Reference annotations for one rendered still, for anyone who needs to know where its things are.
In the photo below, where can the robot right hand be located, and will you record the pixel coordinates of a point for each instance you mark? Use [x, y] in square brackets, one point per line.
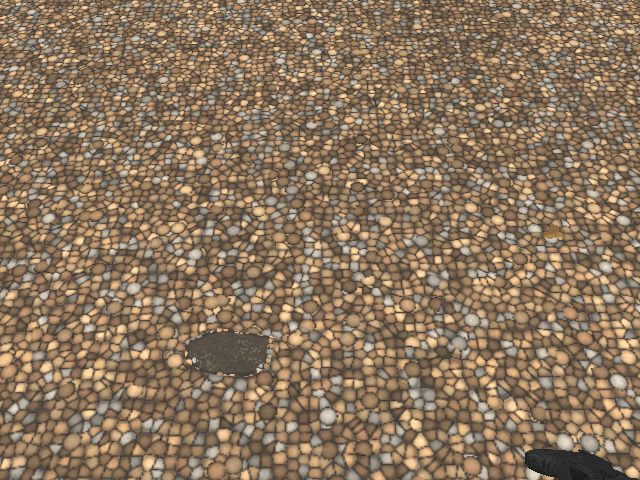
[569, 465]

